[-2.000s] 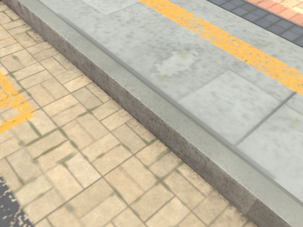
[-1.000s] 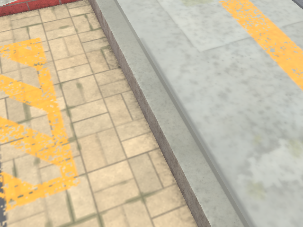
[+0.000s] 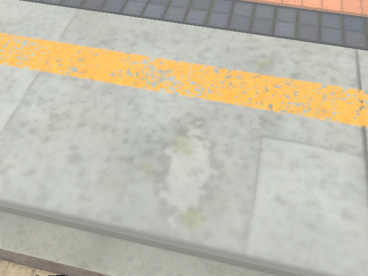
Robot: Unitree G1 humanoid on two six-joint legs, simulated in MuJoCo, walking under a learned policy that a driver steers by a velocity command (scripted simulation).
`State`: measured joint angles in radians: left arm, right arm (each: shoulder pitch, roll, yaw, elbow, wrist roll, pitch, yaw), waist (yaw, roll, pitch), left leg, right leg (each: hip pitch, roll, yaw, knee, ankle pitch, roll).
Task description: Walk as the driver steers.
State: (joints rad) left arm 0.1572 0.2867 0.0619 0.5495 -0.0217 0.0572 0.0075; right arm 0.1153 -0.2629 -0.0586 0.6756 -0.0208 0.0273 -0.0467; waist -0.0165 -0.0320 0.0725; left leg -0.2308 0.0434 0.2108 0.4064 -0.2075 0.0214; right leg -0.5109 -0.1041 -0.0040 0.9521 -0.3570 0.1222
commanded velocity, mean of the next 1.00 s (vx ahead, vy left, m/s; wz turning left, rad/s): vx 0.48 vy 0.00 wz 0.12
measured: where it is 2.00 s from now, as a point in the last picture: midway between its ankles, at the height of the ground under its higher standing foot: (197, 137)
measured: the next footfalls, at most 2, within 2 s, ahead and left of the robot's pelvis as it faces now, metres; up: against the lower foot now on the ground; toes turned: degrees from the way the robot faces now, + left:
right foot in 0.10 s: +0.02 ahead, -0.14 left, +0.00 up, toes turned -10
left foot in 0.56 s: +0.15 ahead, +0.01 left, +0.00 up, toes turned -6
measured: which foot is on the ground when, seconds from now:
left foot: down 0.00-0.10, up 0.12-0.54, down 0.56-0.94, up 0.96-1.00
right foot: up 0.00-0.08, down 0.10-0.56, up 0.58-0.92, down 0.94-1.00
